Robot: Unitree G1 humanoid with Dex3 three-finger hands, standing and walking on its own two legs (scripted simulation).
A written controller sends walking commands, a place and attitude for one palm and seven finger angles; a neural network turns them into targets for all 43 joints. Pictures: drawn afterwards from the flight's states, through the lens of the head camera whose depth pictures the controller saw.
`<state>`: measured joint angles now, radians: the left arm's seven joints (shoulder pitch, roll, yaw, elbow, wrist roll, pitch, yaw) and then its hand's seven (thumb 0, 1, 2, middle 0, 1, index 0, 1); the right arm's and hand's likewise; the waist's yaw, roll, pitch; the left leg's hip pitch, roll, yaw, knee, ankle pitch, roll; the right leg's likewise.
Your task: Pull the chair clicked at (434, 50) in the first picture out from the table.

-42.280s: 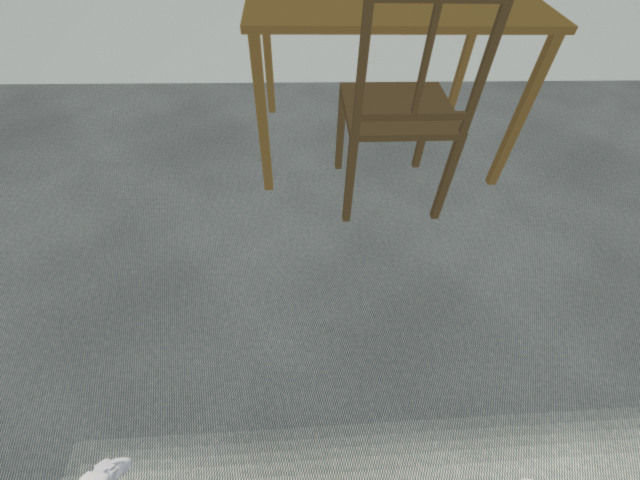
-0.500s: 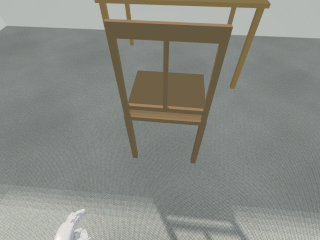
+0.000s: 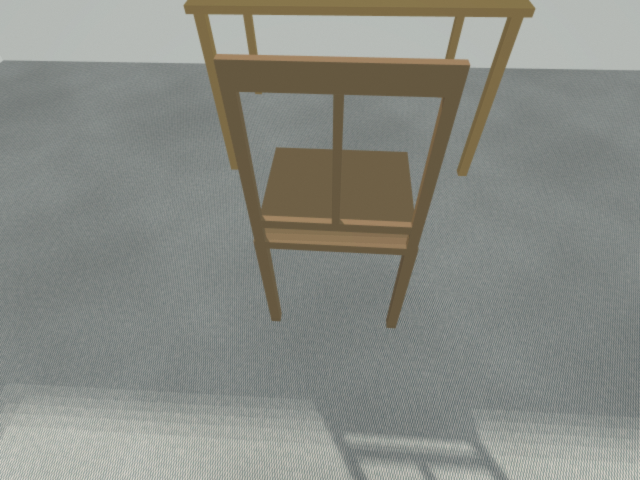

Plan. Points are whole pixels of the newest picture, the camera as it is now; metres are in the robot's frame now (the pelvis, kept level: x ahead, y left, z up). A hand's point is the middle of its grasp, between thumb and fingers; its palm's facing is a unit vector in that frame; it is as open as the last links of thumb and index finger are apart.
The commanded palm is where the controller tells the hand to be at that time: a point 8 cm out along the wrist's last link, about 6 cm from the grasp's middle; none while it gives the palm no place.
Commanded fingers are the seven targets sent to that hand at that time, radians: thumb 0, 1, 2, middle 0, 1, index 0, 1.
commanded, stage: let the arm hang, fingers relaxed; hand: left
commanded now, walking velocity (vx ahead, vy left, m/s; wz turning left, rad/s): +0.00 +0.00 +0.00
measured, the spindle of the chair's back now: (337, 166) +0.73 +0.01 -0.07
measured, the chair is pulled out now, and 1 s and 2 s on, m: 0.60 0.60 0.60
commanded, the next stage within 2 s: look to check the result in 0.40 s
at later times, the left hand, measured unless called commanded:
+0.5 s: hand out of the picture +0.05 +0.18 -0.17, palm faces +0.02 -0.97 -0.22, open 7.3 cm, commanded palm none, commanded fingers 0.00 0.90 0.90 -0.20 -0.30 -0.20 -0.30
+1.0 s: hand out of the picture +0.06 +0.17 -0.17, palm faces +0.03 -0.97 -0.22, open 7.3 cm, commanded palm none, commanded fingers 0.00 0.90 0.90 -0.20 -0.30 -0.20 -0.30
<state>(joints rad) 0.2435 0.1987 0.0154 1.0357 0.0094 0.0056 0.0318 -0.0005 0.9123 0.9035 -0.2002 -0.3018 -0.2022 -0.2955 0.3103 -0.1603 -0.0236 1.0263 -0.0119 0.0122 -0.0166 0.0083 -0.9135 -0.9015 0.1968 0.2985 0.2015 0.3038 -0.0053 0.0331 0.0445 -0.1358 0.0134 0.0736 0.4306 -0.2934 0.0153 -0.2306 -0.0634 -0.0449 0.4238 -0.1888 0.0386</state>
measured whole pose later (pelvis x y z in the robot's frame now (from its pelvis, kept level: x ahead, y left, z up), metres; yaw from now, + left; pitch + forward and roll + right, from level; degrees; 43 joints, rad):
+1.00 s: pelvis +0.04 -0.01 +0.00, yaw +0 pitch -1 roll -1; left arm 0.23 0.15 0.02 1.11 0.01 0.00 0.05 0.00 0.92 0.90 -0.20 -0.30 -0.20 -0.30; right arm 0.30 -0.14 -0.03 1.11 -0.01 0.00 -0.04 0.00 -0.91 -0.90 0.20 0.30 0.20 0.30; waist -0.01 0.03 0.07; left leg -0.05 0.04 0.07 0.39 -0.33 -0.01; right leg -0.16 -0.04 -0.05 0.42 -0.24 0.02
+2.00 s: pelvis +0.03 +0.00 +0.00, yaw -1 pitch -1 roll -1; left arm 0.25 0.14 0.01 1.13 0.00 0.00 0.05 0.01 0.92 0.90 -0.20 -0.30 -0.20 -0.30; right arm 0.32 -0.13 -0.03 1.12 0.00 0.00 -0.05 0.00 -0.91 -0.90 0.20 0.30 0.20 0.30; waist -0.01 0.02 0.06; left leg -0.04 0.03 0.08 0.39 -0.33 0.00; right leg -0.16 -0.04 -0.04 0.41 -0.24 0.03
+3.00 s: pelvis +0.03 -0.01 +0.00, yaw +0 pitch -1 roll -1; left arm 0.25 0.14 0.02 1.13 0.01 0.00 0.05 0.01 0.92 0.90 -0.20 -0.30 -0.20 -0.30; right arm 0.32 -0.13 -0.03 1.12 0.00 0.00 -0.05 0.00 -0.91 -0.90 0.20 0.30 0.20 0.30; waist -0.01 0.03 0.06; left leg -0.04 0.04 0.07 0.38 -0.32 -0.01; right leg -0.15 -0.04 -0.05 0.41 -0.24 0.02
